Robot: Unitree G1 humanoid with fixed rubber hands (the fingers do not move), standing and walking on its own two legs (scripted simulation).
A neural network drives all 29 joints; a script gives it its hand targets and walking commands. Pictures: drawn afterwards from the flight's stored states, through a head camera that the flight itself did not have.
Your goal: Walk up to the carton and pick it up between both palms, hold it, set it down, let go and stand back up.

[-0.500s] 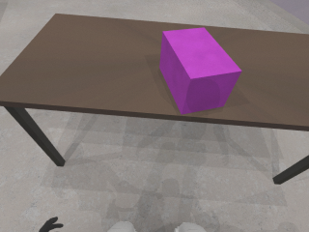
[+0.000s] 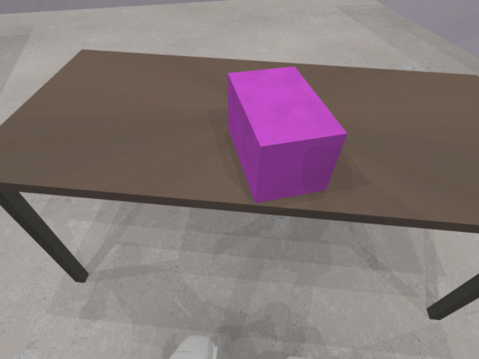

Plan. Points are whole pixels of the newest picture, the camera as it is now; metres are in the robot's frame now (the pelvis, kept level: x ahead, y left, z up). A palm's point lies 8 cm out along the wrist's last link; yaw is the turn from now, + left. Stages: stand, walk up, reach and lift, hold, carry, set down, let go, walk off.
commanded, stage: walk up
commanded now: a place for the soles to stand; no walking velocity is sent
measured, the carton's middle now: (276, 130) +0.61 -0.05 +0.03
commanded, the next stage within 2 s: none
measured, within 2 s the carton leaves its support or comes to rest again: neither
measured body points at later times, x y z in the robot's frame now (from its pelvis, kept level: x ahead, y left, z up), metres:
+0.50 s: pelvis +0.10 -0.06 -0.02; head +0.11 -0.06 +0.43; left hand +0.17 +0.28 -0.12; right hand +0.17 -0.41 -0.11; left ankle +0.15 +0.08 -0.69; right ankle +0.17 -0.19 -0.70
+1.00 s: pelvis +0.15 -0.06 +0.00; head +0.18 -0.06 +0.45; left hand +0.28 +0.25 -0.11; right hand +0.26 -0.36 -0.12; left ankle +0.16 +0.07 -0.70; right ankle +0.17 -0.19 -0.70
